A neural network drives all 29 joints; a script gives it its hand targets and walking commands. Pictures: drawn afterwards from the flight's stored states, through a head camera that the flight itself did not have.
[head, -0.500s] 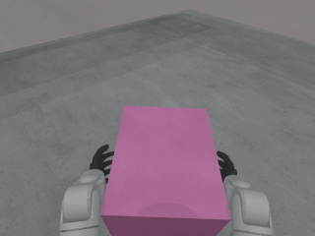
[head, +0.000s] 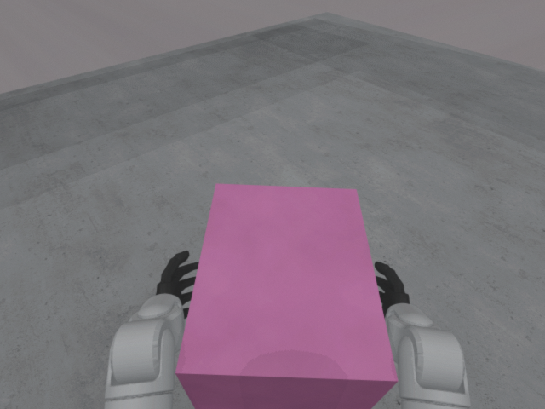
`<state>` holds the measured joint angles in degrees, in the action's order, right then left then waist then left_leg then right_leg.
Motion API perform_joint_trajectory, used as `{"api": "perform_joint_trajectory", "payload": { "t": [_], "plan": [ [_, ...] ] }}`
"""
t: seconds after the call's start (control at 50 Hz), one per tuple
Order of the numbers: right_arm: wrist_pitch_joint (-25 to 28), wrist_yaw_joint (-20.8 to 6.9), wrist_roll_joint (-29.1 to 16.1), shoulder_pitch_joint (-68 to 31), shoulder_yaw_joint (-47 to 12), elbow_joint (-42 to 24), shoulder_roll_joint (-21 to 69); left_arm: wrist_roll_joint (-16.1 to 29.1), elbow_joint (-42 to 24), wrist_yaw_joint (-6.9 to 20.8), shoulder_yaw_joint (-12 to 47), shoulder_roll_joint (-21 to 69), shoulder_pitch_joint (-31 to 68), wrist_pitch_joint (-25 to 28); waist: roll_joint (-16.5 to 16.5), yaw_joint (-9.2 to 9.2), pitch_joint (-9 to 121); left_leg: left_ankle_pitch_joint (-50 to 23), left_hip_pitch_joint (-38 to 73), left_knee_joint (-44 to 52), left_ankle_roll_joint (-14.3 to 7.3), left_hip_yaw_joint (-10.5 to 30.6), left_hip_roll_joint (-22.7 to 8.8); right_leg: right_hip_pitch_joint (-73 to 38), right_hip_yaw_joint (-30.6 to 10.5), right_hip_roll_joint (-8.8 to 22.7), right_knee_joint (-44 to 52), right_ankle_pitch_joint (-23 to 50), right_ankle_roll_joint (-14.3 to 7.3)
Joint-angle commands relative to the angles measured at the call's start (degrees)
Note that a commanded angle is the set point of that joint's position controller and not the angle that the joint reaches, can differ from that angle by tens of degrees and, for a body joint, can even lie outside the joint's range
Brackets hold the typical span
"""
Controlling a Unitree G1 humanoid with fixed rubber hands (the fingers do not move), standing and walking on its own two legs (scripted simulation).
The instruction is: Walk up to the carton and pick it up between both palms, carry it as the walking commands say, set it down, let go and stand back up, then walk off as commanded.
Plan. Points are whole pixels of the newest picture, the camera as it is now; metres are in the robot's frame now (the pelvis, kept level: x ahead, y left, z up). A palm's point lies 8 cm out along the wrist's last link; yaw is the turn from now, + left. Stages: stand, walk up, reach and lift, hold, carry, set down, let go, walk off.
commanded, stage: carry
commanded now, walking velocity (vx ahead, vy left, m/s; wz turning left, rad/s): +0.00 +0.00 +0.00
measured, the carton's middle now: (281, 309) +0.29 +0.00 +0.01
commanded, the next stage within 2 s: hold in 0.64 s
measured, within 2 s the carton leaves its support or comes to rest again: neither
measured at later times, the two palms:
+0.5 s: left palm (179, 303) +0.27 +0.14 +0.07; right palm (401, 315) +0.26 -0.17 +0.05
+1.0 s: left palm (169, 313) +0.26 +0.16 +0.05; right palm (388, 330) +0.25 -0.15 +0.03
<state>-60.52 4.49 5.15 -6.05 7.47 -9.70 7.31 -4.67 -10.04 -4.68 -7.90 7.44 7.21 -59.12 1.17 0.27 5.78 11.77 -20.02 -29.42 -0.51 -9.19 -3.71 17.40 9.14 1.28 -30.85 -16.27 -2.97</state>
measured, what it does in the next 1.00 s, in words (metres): stands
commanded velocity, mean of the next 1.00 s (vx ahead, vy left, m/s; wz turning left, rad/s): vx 0.00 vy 0.00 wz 0.00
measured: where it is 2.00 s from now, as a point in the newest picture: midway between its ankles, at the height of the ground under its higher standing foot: outside the picture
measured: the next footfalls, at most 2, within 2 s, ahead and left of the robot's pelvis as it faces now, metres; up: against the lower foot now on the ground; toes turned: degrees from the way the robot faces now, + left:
none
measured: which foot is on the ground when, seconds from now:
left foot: down 0.00-1.00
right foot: down 0.00-1.00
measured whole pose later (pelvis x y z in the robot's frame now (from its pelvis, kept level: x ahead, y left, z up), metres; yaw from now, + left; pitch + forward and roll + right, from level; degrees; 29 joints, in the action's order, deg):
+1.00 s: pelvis -0.02 +0.01 +0.00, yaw -13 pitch -2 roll +1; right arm -40.5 2.8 7.6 -10.4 6.3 9.7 7.6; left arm -8.1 1.3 0.4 -13.3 6.8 7.2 -42.1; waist 1.5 -7.5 0.2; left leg 12.4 -13.4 -27.8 1.2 3.9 0.6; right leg 14.7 -4.0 -4.8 -28.9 -11.7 -2.9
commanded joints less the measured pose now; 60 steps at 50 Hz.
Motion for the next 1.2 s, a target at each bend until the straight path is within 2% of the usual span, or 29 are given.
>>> {"api": "perform_joint_trajectory", "payload": {
  "t": [0.0, 0.08, 0.12, 0.16, 0.18, 0.32, 0.38, 0.52, 0.54, 0.58, 0.62, 0.64, 0.66, 0.68, 0.7, 0.72, 0.76, 0.78, 0.8, 0.84, 0.9, 0.94, 0.96, 0.98, 1.0, 1.02, 1.1, 1.14, 1.18],
  "plan": [
    [2.75, -12.90, -16.74, -29.88, -36.02, -7.61, 45.95, 15.62, -5.01, 12.96, 35.69, 46.16, 28.32, 1.38, -2.11, -0.02, 15.25, -8.05, 7.52, 2.63, -0.61, 5.81, -5.39, -5.16, -7.36, 7.42, 5.68, 10.60, 0.99],
    [3.14, -12.92, -16.24, -29.47, -35.34, -5.81, 46.08, 15.00, -3.63, 12.98, 34.49, 45.84, 28.52, 1.91, -2.24, 0.04, 15.55, -8.29, 7.81, 1.88, -0.43, 5.42, -5.19, -5.35, -7.49, 7.71, 5.43, 13.32, 0.87],
    [2.95, -12.79, -18.84, -32.16, -38.41, -12.18, 46.88, 17.19, -8.07, 12.95, 37.45, 47.34, 28.97, 1.47, -1.70, -0.04, 15.98, -7.92, 7.45, 2.16, -0.30, 5.47, -5.18, -5.88, -7.52, 7.82, 5.47, 12.52, 0.72],
    [3.46, -12.76, -14.85, -28.35, -33.63, -3.31, 45.02, 13.49, -0.87, 12.80, 32.82, 45.00, 27.43, 2.16, -1.97, 0.02, 15.26, -8.02, 7.93, 1.91, -0.42, 5.27, -5.21, -5.16, -7.47, 7.56, 5.34, 12.08, 0.72],
    [3.43, -12.78, -17.62, -29.91, -37.14, -9.75, 46.07, 16.22, -6.34, 12.80, 36.56, 46.47, 28.09, 1.89, -0.61, -0.03, 15.79, -8.45, 8.27, 1.95, -0.37, 5.30, -5.13, -4.84, -7.64, 7.67, 5.43, 12.32, 0.62],
    [3.40, -12.77, -17.76, -30.93, -37.12, -9.50, 46.26, 15.99, -5.76, 12.76, 35.92, 46.60, 28.47, 1.93, -1.14, -0.11, 15.51, -8.92, 7.69, 1.83, -0.30, 5.42, -5.26, -5.58, -7.62, 7.68, 5.07, 13.05, 0.52],
    [3.62, -12.67, -15.75, -28.84, -34.63, -5.44, 45.25, 14.28, -3.35, 12.63, 34.26, 44.94, 27.39, 2.28, -1.28, -0.05, 15.87, -9.59, 8.23, 1.49, -0.42, 5.00, -5.30, -5.65, -7.43, 7.55, 4.80, 14.00, 0.54],
    [1.94, -12.42, -19.09, -31.10, -38.89, -12.59, 46.58, 17.72, -9.16, 12.71, 37.94, 46.84, 29.36, 0.44, -2.09, 0.04, 14.68, -6.98, 7.40, 2.20, -0.27, 4.98, -5.05, -5.30, -7.33, 7.62, 5.79, 11.48, 0.39],
    [2.11, -12.35, -16.19, -29.07, -35.30, -6.67, 44.44, 14.30, -2.88, 12.65, 33.87, 44.31, 26.65, 0.62, -2.97, 0.10, 14.72, -7.07, 7.52, 1.67, -0.16, 4.83, -4.92, -5.30, -7.51, 7.71, 5.61, 12.57, 0.35],
    [1.73, -12.37, -18.07, -29.34, -37.67, -10.69, 45.51, 16.74, -7.91, 12.69, 36.91, 45.49, 28.11, 0.31, -1.45, 0.04, 15.84, -8.41, 8.33, 1.66, -0.38, 4.92, -5.01, -5.82, -7.18, 7.67, 5.42, 13.12, 0.37],
    [2.26, -12.61, -16.22, -29.12, -35.07, -6.55, 45.15, 14.65, -3.69, 12.80, 34.33, 45.02, 27.94, 0.87, -1.11, -0.02, 15.15, -9.11, 8.27, 1.28, -0.21, 4.72, -4.97, -5.09, -7.28, 7.52, 5.35, 14.23, 0.33],
    [8.26, -12.49, -2.57, -17.79, -17.76, 13.56, 33.98, 0.77, 16.42, 12.27, 15.34, 35.37, 15.13, 6.54, -5.02, -0.32, -6.26, -7.41, 13.52, 4.39, -1.72, 11.99, 8.34, -1.89, -15.32, -3.82, 8.88, 14.60, 0.75],
    [11.74, -11.61, -3.48, -18.39, -20.33, 15.20, 33.52, 1.64, 19.45, 12.14, 18.09, 32.88, 14.56, 10.89, -3.85, -0.97, -4.36, -8.72, 15.06, 3.70, -2.33, 11.88, 8.30, -3.45, -15.18, -4.78, 8.07, 16.55, 0.56],
    [16.02, -11.17, -3.82, -17.32, -23.15, 11.18, 33.95, 1.89, 11.95, 12.13, 20.14, 29.55, 15.02, 14.99, -1.03, -3.07, 1.27, -8.69, 15.25, 5.63, -2.28, 11.25, 8.73, -9.20, -16.21, -4.27, 8.09, 17.87, 0.44],
    [18.71, -11.35, -5.42, -18.76, -27.14, 7.76, 37.37, 4.16, 5.58, 12.54, 25.28, 32.28, 18.43, 17.71, -1.39, -3.29, 7.39, -12.83, 16.57, 4.77, -2.18, 10.93, 9.25, -12.08, -16.35, -4.13, 6.54, 25.42, 1.14],
    [20.52, -11.49, -7.14, -22.55, -31.42, 5.66, 42.22, 5.34, 2.10, 12.85, 28.21, 35.14, 21.40, 19.12, -3.34, -5.35, 10.17, -16.27, 16.04, 4.69, -2.15, 11.31, 9.24, -13.84, -16.34, -4.34, 5.74, 29.06, 1.94],
    [23.72, -12.03, -10.82, -29.42, -39.92, 0.73, 48.82, 7.42, -3.86, 13.79, 32.46, 38.46, 24.71, 21.34, -2.71, -8.56, 18.58, -18.93, 11.92, 4.25, -2.24, 11.32, 9.33, -20.40, -17.45, -4.00, 3.87, 35.48, 2.83],
    [24.35, -11.91, -11.37, -30.66, -41.79, 0.41, 50.91, 9.03, -5.34, 14.40, 34.81, 39.80, 27.34, 22.05, -2.75, -7.30, 21.26, -17.91, 11.43, 3.45, -2.21, 11.57, 9.65, -20.97, -18.47, -3.57, 3.47, 36.20, 3.14],
    [24.93, -11.57, -12.16, -31.45, -42.89, -1.41, 50.85, 9.14, -6.56, 14.55, 34.65, 38.83, 26.89, 22.33, -1.82, -7.85, 22.30, -16.69, 9.69, 2.94, -2.26, 11.41, 9.87, -22.06, -18.96, -3.00, 3.06, 36.30, 3.31],
    [25.58, -11.91, -12.27, -34.08, -43.71, -0.61, 50.91, 9.11, -6.70, 14.81, 34.13, 37.57, 28.28, 22.28, -2.01, -9.60, 22.39, -12.81, 7.87, 2.66, -2.18, 11.54, 9.71, -20.25, -19.31, -2.68, 3.76, 29.31, 3.33],
    [24.15, -12.02, -10.49, -32.38, -40.57, 4.92, 49.35, 8.02, -0.83, 15.29, 32.25, 36.93, 26.80, 20.14, 0.05, -9.32, 17.08, -8.16, 8.21, 2.89, -1.84, 11.58, 9.11, -15.21, -18.74, -3.16, 5.95, 17.97, 2.60],
    [22.84, -12.28, -8.64, -33.47, -37.27, 9.29, 49.39, 8.25, 3.25, 16.41, 31.56, 37.05, 29.86, 18.90, -1.74, -7.84, 13.12, -2.62, 8.97, 3.43, -1.56, 11.24, 8.90, -11.40, -18.29, -3.87, 8.26, 6.65, 2.23],
    [22.31, -12.97, -7.99, -34.58, -35.74, 13.07, 50.22, 7.58, 6.57, 16.72, 30.44, 37.70, 31.27, 18.35, -0.97, -8.12, 9.85, 0.64, 8.62, 4.31, -1.39, 10.97, 8.86, -9.86, -17.98, -3.96, 9.12, 1.23, 1.80],
    [22.04, -13.14, -6.84, -40.35, -34.04, 20.49, 51.27, 4.83, 13.56, 16.77, 23.18, 38.04, 36.44, 18.20, -5.59, -11.71, 8.35, 7.57, 8.12, 5.18, -1.46, 11.19, 8.02, -13.74, -18.97, -2.62, 12.18, -13.84, 2.28],
    [22.21, -13.38, -5.85, -43.99, -30.73, 23.12, 51.06, 4.70, 19.52, 17.38, 21.70, 40.08, 39.43, 17.77, -6.54, -9.71, 5.84, 10.10, 10.27, 4.33, -1.65, 10.98, 7.63, -10.12, -19.60, -1.79, 14.00, -20.51, 1.77],
    [22.87, -13.96, -5.24, -46.22, -28.56, 26.60, 51.38, 3.86, 23.31, 17.94, 19.42, 41.10, 40.13, 18.02, -6.42, -10.13, 4.02, 11.55, 11.68, 4.37, -1.53, 11.09, 7.62, -8.87, -18.90, -1.81, 14.38, -23.02, 1.49],
    [27.12, -17.91, -2.37, -47.90, -18.88, 39.47, 52.27, 2.41, 30.91, 18.46, 16.28, 50.77, 45.71, 18.75, 1.93, -7.10, 0.36, 11.08, 14.15, 8.04, 0.95, 13.99, 5.67, -3.81, -15.06, -4.81, 8.58, -11.12, -0.81],
    [29.31, -19.24, -0.60, -52.37, -14.70, 43.45, 51.19, 0.10, 35.70, 18.30, 14.17, 52.36, 48.20, 19.87, 5.24, -8.02, 0.27, 17.95, 11.29, 10.50, 0.90, 15.49, 4.61, -6.01, -13.94, -5.57, 5.70, -10.94, -0.97],
    [31.44, -19.76, 0.10, -52.96, -11.50, 45.66, 49.93, -0.40, 36.32, 17.76, 14.38, 54.57, 49.95, 21.48, 8.31, -6.91, 1.05, 18.75, 9.72, 12.22, 1.24, 17.65, 3.67, -5.85, -13.01, -6.59, 2.24, -5.66, -0.82]
  ]
}}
